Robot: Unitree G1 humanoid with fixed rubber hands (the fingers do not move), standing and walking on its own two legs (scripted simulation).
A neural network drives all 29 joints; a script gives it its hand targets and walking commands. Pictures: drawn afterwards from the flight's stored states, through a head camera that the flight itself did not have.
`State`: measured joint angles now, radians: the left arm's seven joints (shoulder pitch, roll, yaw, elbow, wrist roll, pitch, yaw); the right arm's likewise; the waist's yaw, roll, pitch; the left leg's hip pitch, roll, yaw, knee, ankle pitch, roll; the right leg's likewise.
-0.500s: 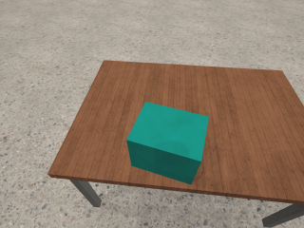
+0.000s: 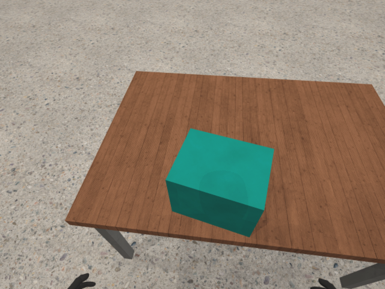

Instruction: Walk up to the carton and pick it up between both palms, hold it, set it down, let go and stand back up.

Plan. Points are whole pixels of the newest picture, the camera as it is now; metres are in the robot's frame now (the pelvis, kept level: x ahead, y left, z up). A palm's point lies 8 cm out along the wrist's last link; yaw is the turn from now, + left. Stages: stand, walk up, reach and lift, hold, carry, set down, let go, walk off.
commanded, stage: walk up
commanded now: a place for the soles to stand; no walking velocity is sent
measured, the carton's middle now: (219, 182) +0.40 -0.05 -0.11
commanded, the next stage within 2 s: reach and lift in 1.24 s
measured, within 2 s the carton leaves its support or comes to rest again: neither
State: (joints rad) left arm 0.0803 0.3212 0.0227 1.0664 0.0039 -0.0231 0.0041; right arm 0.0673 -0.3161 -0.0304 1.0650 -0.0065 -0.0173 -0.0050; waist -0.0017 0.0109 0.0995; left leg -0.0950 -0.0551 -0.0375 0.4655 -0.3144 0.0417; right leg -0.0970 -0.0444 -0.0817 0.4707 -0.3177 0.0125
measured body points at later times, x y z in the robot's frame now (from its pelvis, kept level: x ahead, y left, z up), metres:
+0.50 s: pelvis -0.01 +0.00 +0.00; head +0.00 +0.00 +0.45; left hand +0.08 +0.29 -0.13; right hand +0.08 -0.29 -0.13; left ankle -0.04 +0.10 -0.74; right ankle -0.04 -0.12 -0.74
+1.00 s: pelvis -0.03 +0.00 +0.00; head -0.01 +0.00 +0.45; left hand +0.05 +0.30 -0.13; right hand +0.07 -0.28 -0.13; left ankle -0.04 +0.10 -0.74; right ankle -0.04 -0.12 -0.74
